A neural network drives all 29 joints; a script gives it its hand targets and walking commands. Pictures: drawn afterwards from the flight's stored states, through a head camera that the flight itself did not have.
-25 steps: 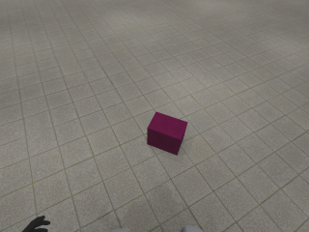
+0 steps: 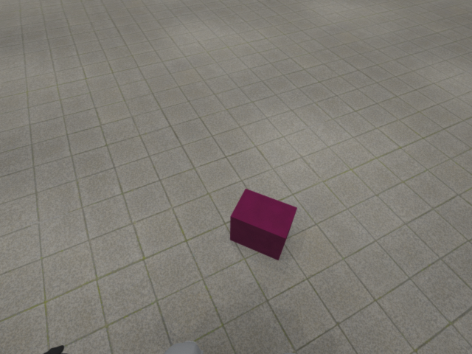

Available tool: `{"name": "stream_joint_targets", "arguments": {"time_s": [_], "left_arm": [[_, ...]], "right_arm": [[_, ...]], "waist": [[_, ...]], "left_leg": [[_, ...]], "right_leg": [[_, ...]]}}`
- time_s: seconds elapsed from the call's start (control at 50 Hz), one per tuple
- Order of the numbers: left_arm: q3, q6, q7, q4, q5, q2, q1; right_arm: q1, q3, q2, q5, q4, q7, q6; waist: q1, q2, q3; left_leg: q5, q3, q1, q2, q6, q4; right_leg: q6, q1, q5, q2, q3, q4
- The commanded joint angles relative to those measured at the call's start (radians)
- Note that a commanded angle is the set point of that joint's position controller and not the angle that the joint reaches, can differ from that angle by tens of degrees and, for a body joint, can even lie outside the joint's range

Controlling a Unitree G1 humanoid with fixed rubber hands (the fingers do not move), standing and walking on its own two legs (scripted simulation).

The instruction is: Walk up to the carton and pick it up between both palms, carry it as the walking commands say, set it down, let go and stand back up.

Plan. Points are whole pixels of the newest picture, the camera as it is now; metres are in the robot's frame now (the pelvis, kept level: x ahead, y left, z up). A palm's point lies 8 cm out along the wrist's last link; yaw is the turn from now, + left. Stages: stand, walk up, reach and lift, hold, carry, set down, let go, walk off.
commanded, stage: walk up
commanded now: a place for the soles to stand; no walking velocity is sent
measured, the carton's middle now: (262, 224) +0.71 -0.11 -0.64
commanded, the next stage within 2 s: none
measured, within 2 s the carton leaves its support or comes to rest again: neither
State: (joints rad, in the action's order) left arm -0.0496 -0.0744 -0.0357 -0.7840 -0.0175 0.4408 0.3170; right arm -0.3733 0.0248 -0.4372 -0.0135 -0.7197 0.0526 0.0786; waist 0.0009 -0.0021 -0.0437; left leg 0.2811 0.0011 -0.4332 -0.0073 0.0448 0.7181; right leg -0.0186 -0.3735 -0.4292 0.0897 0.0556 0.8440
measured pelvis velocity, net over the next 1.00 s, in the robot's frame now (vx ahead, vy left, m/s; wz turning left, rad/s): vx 0.12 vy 0.00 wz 0.03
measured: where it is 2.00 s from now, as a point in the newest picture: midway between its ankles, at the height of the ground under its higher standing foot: (222, 334)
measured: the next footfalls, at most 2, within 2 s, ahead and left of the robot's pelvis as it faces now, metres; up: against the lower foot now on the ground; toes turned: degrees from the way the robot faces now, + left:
right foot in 0.22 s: +0.16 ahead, -0.13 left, +0.00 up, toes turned -3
left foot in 0.52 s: +0.23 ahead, +0.14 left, +0.00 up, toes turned +2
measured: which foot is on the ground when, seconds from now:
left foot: down 0.00-0.22, up 0.24-0.50, down 0.52-1.00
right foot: up 0.00-0.20, down 0.22-1.00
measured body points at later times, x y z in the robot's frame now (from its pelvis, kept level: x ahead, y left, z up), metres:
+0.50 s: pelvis +0.10 -0.01 +0.00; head +0.13 -0.02 +0.45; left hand +0.16 +0.33 -0.09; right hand +0.18 -0.33 -0.10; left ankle +0.19 +0.13 -0.70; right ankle +0.09 -0.13 -0.71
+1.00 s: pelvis +0.12 +0.00 +0.00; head +0.14 +0.00 +0.45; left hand +0.20 +0.34 -0.09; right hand +0.21 -0.32 -0.10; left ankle +0.19 +0.13 -0.71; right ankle +0.12 -0.13 -0.71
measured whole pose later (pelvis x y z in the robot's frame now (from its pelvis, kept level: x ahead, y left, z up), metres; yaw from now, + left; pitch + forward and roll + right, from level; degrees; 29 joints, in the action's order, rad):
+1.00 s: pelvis +0.12 +0.00 +0.00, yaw +2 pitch -1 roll +0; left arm -0.05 -0.05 0.00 -0.84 -0.01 0.44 0.24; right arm -0.34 0.02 -0.43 -0.01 -0.74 0.01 0.03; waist 0.00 0.01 -0.05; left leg 0.28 0.00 -0.46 -0.01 0.02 0.74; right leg -0.01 -0.35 -0.42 0.07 0.06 0.78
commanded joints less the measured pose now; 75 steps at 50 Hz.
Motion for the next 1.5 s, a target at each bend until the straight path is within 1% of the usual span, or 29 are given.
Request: {"name": "stream_joint_targets", "arguments": {"time_s": [0.0,0.12,0.16,0.18,0.2,0.22,0.26,0.32,0.44,0.48,0.5,0.52,0.54,0.68,0.72,0.74,0.8,0.86,0.9,1.0,1.14,1.18,1.24,1.34,1.38,1.4,1.42,1.44,1.48], "left_arm": [[-0.057,0.001,0.011,0.112,0.0,0.236,-0.099],[-0.053,-0.022,0.001,0.077,0.009,0.17,-0.007],[-0.057,-0.036,0.008,0.036,0.008,0.153,0.088],[-0.075,-0.047,0.021,0.005,-0.004,0.195,0.162],[-0.111,-0.054,0.034,0.002,-0.02,0.319,0.226],[-0.114,-0.053,0.036,0.02,-0.008,0.37,0.185],[-0.093,-0.049,0.038,0.045,0.02,0.304,0.062],[-0.083,-0.042,0.03,0.054,0.007,0.276,0.057],[-0.051,-0.014,0.026,0.092,0.026,0.255,0.02],[-0.03,-0.006,0.033,0.113,0.039,0.189,0.033],[-0.023,-0.008,0.038,0.13,0.043,0.146,0.024],[-0.026,0.007,0.046,0.11,0.039,0.15,0.012],[-0.035,0.026,0.052,0.089,0.029,0.189,-0.001],[-0.047,0.02,0.048,-0.036,0.006,0.167,0.102],[-0.061,0.009,0.056,-0.017,-0.025,0.268,0.033],[-0.06,0.007,0.054,-0.001,-0.016,0.305,-0.047],[-0.035,0.012,0.048,0.01,-0.002,0.242,-0.19],[-0.016,0.017,0.038,-0.016,0.015,0.172,-0.106],[-0.021,0.028,0.039,-0.039,0.017,0.168,-0.061],[-0.031,0.012,0.043,-0.053,-0.001,0.229,-0.089],[-0.017,0.017,0.042,-0.052,0.01,0.194,-0.106],[-0.074,-0.008,0.054,-0.083,0.008,0.328,0.128],[-0.097,-0.026,0.07,-0.072,0.005,0.384,0.115],[-0.091,-0.034,0.069,-0.023,0.014,0.362,0.085],[-0.057,-0.026,0.066,0.009,0.026,0.299,0.049],[-0.028,-0.028,0.064,0.035,0.028,0.212,0.037],[-0.006,-0.034,0.068,0.07,0.033,0.13,-0.002],[-0.026,-0.023,0.076,0.051,0.026,0.204,-0.005],[-0.032,-0.012,0.064,0.017,0.028,0.225,0.02]], "right_arm": [[-0.138,0.135,-0.321,0.017,0.035,-0.039,0.037],[-0.079,0.108,-0.264,0.004,0.04,-0.036,0.022],[0.009,0.098,-0.242,0.017,0.065,-0.032,0.007],[-0.001,0.075,-0.173,0.012,0.078,-0.031,0.0],[-0.019,0.043,-0.08,0.025,0.105,-0.031,0.008],[0.019,0.048,-0.124,0.015,0.102,-0.038,0.007],[0.073,0.075,-0.218,0.003,0.067,-0.032,0.0],[0.052,0.074,-0.166,0.011,0.066,-0.004,0.0],[-0.006,0.077,-0.143,0.003,0.035,-0.019,0.01],[-0.113,0.101,-0.204,-0.006,0.002,-0.046,0.018],[-0.147,0.111,-0.273,-0.002,0.013,-0.059,0.018],[-0.122,0.106,-0.295,0.01,0.025,-0.063,0.015],[-0.089,0.096,-0.267,0.024,0.023,-0.065,0.014],[0.135,0.064,-0.207,-0.003,0.052,-0.055,-0.033],[0.117,0.046,-0.125,0.007,0.054,-0.05,-0.041],[0.115,0.053,-0.143,0.003,0.041,-0.05,-0.045],[0.025,0.071,-0.167,0.002,-0.034,-0.038,-0.028],[0.061,0.077,-0.229,-0.008,-0.015,-0.052,-0.009],[0.117,0.07,-0.26,-0.002,-0.014,-0.056,-0.013],[0.145,0.044,-0.167,0.002,-0.022,-0.047,-0.024],[0.149,0.045,-0.184,0.008,-0.029,-0.052,-0.017],[0.179,0.11,-0.257,-0.055,0.072,-0.005,-0.033],[0.263,0.104,-0.215,-0.06,0.104,0.015,-0.038],[0.206,0.101,-0.188,-0.037,0.108,0.026,-0.022],[0.077,0.117,-0.202,-0.037,0.069,0.015,-0.008],[-0.071,0.144,-0.274,-0.038,0.023,-0.003,0.002],[-0.108,0.154,-0.348,-0.028,0.025,-0.013,0.006],[-0.092,0.146,-0.355,-0.004,0.04,-0.017,0.002],[-0.023,0.129,-0.291,0.001,0.033,-0.024,0.002]], "waist": [[0.083,0.068,0.016],[0.046,0.185,0.067],[-0.033,0.149,0.117],[-0.072,0.036,0.148],[-0.109,-0.246,0.146],[-0.09,-0.241,0.053],[-0.038,-0.03,-0.022],[-0.045,-0.171,-0.069],[0.007,-0.173,-0.021],[0.053,-0.019,0.118],[0.063,0.178,0.181],[0.044,0.205,0.113],[0.044,0.091,0.095],[-0.048,0.148,0.048],[-0.035,-0.144,-0.016],[-0.013,-0.161,-0.07],[0.061,-0.076,-0.057],[0.006,0.058,0.052],[-0.023,0.09,0.056],[-0.007,-0.055,0.01],[-0.018,-0.018,0.089],[-0.019,0.009,0.054],[-0.061,-0.124,-0.087],[-0.022,-0.137,-0.015],[0.065,-0.069,0.051],[0.136,0.131,0.152],[0.146,0.33,0.096],[0.14,0.165,0.107],[0.081,0.069,0.016]], "left_leg": [[0.268,0.674,0.356,-0.305,0.249,-0.404],[-0.229,0.346,0.235,-0.219,0.222,-0.266],[-0.246,0.22,0.114,-0.16,0.164,-0.131],[-0.162,0.159,-0.011,-0.1,0.11,0.041],[-0.009,0.07,-0.22,0.017,0.026,0.322],[0.218,0.044,-0.432,0.071,-0.012,0.399],[0.156,0.087,-0.415,-0.042,-0.008,0.413],[0.105,-0.014,-0.287,-0.05,-0.017,0.253],[-0.063,-0.13,0.065,0.005,-0.005,-0.076],[-0.251,0.021,0.307,-0.021,0.063,-0.108],[-0.332,0.369,0.395,-0.206,0.15,-0.189],[-0.408,0.527,0.333,-0.32,0.241,-0.294],[-0.387,0.487,0.253,-0.312,0.267,-0.269],[0.144,0.233,-0.128,-0.141,0.111,-0.202],[0.229,0.107,-0.233,-0.024,0.002,0.046],[0.198,0.023,-0.155,-0.009,-0.023,0.118],[0.073,-0.005,0.114,0.005,0.004,-0.031],[0.023,0.297,0.132,-0.134,0.08,-0.201],[0.122,0.407,0.025,-0.202,0.147,-0.28],[0.101,0.111,-0.043,-0.027,0.005,-0.102],[-0.093,0.167,0.058,-0.084,0.05,-0.108],[0.459,0.142,-0.073,-0.056,0.053,0.032],[0.201,0.033,-0.392,-0.049,-0.012,0.243],[0.21,-0.031,-0.178,-0.02,-0.012,0.068],[0.09,-0.039,0.178,0.005,0.013,-0.129],[0.169,0.229,0.471,-0.128,0.064,-0.24],[-0.052,0.532,0.565,-0.329,0.118,-0.361],[-0.053,0.566,0.513,-0.383,0.145,-0.371],[-0.145,0.391,0.39,-0.322,0.107,-0.33]], "right_leg": [[-0.014,-0.457,-0.064,-0.009,-0.112,0.331],[-0.015,-0.172,-0.06,-0.036,-0.008,-0.021],[-0.026,0.098,0.105,-0.072,0.03,-0.31],[-0.023,0.283,0.13,-0.068,-0.025,-0.381],[-0.077,0.394,0.001,0.185,-0.394,-0.504],[-0.179,0.412,0.025,0.348,-0.64,-0.556],[-0.209,0.301,0.031,0.315,-0.49,-0.516],[-0.2,0.185,0.208,0.212,-0.224,-0.47],[-0.17,0.067,0.647,0.176,-0.093,-0.255],[-0.078,-0.019,0.675,0.092,-0.02,0.042],[-0.012,-0.174,0.404,-0.009,0.022,0.272],[-0.006,-0.248,-0.142,-0.08,-0.009,0.273],[-0.006,-0.171,-0.21,-0.04,-0.079,0.26],[-0.034,0.174,0.047,-0.071,0.011,-0.244],[-0.123,0.111,-0.307,0.173,-0.392,-0.509],[-0.17,-0.018,-0.408,0.276,-0.466,-0.588],[-0.115,-0.15,-0.121,0.136,-0.17,-0.387],[-0.029,-0.079,0.023,-0.013,-0.015,-0.116],[-0.024,0.01,-0.071,-0.051,-0.024,-0.114],[-0.098,0.047,-0.102,0.109,-0.212,-0.392],[-0.058,0.055,0.064,0.041,-0.077,-0.269],[-0.136,0.022,-0.376,0.109,-0.375,-0.357],[-0.245,0.199,-0.401,0.306,-0.635,-0.539],[-0.2,0.21,0.275,0.191,-0.38,-0.34],[-0.133,0.013,0.487,0.096,-0.228,-0.119],[-0.058,-0.218,0.44,-0.017,-0.114,0.233],[-0.004,-0.509,-0.097,-0.158,-0.062,0.379],[-0.004,-0.47,-0.131,-0.113,-0.164,0.402],[-0.011,-0.43,-0.004,-0.05,-0.161,0.384]]}}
